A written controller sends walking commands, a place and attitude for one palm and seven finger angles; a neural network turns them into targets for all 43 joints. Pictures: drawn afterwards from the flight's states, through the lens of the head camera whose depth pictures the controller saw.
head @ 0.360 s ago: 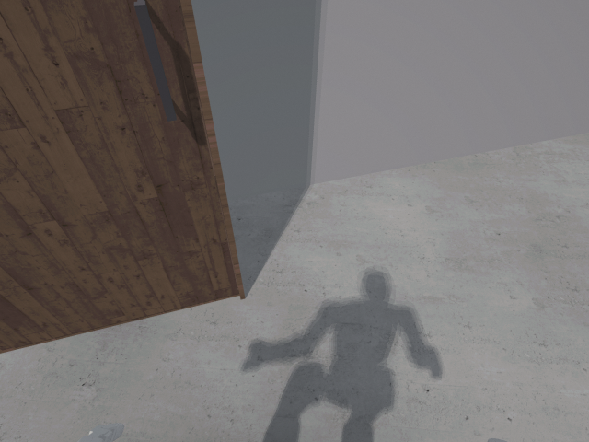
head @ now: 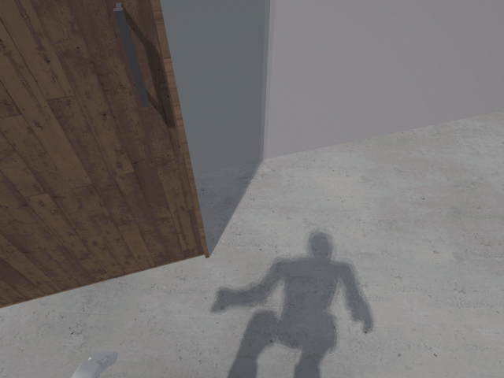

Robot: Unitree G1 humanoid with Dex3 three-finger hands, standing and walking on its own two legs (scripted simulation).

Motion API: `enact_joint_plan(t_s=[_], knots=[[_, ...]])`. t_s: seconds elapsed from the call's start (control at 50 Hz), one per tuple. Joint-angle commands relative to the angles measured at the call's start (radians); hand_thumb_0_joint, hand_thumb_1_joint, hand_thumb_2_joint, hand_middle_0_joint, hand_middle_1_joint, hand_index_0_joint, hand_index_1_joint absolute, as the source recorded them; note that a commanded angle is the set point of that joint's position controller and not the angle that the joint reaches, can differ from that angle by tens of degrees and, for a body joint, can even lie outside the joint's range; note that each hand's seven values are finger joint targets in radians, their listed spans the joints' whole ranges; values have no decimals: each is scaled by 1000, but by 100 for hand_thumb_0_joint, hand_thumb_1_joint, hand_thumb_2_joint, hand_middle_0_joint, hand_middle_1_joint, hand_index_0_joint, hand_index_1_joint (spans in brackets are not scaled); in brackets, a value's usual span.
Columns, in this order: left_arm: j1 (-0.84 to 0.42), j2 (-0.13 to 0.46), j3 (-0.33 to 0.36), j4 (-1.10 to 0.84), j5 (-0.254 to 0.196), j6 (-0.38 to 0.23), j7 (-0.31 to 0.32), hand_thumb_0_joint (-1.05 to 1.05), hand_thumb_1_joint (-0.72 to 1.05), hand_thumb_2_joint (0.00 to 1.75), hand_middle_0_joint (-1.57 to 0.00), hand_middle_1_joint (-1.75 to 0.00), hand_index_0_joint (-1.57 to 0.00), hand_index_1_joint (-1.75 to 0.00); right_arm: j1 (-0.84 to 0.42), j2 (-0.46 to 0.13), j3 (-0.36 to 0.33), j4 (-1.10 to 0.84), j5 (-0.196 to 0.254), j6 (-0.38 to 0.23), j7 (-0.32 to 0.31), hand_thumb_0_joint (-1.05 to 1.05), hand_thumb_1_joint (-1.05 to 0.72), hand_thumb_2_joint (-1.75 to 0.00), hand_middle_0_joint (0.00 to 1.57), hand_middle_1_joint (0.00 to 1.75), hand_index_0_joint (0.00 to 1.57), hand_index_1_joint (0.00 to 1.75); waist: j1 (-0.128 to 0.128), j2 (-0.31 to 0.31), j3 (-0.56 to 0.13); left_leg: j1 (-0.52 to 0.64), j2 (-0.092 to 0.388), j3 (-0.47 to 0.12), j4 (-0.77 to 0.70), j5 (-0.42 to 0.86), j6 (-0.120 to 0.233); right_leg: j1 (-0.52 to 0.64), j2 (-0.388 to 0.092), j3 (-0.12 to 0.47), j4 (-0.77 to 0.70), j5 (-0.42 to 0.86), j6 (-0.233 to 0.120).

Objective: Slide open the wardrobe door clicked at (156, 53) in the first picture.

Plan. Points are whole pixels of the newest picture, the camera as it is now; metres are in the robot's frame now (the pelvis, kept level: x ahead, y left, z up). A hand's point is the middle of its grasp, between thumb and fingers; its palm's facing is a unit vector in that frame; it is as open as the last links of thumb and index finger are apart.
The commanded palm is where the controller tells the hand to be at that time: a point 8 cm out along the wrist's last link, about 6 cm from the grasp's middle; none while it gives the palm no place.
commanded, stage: stand and wait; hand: right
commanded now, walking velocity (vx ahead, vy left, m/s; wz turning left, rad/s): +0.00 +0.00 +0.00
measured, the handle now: (133, 58) +0.68 +0.30 +0.18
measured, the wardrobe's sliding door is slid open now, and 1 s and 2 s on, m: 0.00 0.00 0.00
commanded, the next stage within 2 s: look at it before walking up in 0.78 s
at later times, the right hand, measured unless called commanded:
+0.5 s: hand out of the picture +0.06 -0.24 -0.15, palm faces -0.03 +0.94 -0.35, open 7.4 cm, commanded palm none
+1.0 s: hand out of the picture +0.06 -0.22 -0.15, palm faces -0.05 +0.94 -0.33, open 7.4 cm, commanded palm none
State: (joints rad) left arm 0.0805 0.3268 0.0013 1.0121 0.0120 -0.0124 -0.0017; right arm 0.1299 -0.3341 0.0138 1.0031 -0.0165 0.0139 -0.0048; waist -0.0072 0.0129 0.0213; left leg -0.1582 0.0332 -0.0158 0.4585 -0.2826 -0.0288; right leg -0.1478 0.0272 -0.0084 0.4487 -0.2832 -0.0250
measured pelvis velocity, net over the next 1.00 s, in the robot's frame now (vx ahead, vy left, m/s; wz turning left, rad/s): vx -0.02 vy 0.02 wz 0.01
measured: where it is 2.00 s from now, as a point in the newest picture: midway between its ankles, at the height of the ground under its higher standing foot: outside the picture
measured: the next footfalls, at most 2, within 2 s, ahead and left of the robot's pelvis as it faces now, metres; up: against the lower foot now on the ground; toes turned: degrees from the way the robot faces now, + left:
none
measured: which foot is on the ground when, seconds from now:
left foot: down 0.00-1.00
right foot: down 0.00-1.00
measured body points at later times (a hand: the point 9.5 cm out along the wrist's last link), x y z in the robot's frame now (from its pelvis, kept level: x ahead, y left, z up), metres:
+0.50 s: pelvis -0.02 +0.01 +0.00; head -0.02 +0.02 +0.45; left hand +0.06 +0.31 -0.13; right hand +0.06 -0.28 -0.12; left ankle -0.02 +0.14 -0.74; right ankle -0.03 -0.10 -0.74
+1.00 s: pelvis -0.02 +0.02 +0.01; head +0.00 +0.02 +0.46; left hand +0.05 +0.32 -0.13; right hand +0.06 -0.27 -0.13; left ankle -0.02 +0.14 -0.74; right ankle -0.03 -0.10 -0.74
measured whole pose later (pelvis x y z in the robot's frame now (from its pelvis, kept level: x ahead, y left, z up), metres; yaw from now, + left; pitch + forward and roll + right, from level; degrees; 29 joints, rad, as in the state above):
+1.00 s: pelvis -0.02 +0.02 +0.01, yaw +0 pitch -1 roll +0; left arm 0.12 0.34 0.00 1.12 0.01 -0.01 0.00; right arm 0.13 -0.33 0.01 1.09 -0.02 0.00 0.00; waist 0.00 0.00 0.04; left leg -0.15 0.00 -0.01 0.38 -0.21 0.00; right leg -0.14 -0.01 0.00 0.36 -0.21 0.01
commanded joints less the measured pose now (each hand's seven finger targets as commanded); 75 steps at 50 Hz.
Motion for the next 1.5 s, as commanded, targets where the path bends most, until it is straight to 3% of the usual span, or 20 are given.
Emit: enact_joint_plan(t_s=[0.0,0.54,0.84,1.08,1.48], knots=[[-45,213,52,-59,1,-25,21,0,90,90,-20,-30,-20,-30,-47,-205,-53,-59,5,-32,-12,0,-90,-90,20,30,20,30,6,-19,-94,34,83,-58,-48,298,56,43,-135,95,-76,341,-17],[-11,213,40,28,-2,-22,14,0,90,90,-20,-30,-20,-30,-53,-213,-50,10,5,-39,-7,0,-90,-90,20,30,20,30,5,2,-28,6,89,-99,-142,135,60,3,-136,109,-150,156,-1],[-2,208,39,39,-3,-24,14,0,90,90,-20,-30,-20,-30,-45,-208,-50,16,5,-42,-7,0,-90,-90,20,30,20,30,6,-5,-47,11,87,-105,-146,165,61,19,-141,100,-146,174,4],[-3,212,38,42,-4,-27,19,0,90,90,-20,-30,-20,-30,-40,-208,-52,19,7,-45,-9,0,-90,-90,20,30,20,30,5,-7,-80,48,90,-90,-123,294,62,50,-150,94,-134,281,4],[-19,216,38,37,-4,-25,21,0,90,90,-20,-30,-20,-30,-44,-211,-52,17,6,-44,-9,0,-90,-90,20,30,20,30,4,-13,-63,53,89,-84,-133,318,59,71,-153,90,-149,311,7]])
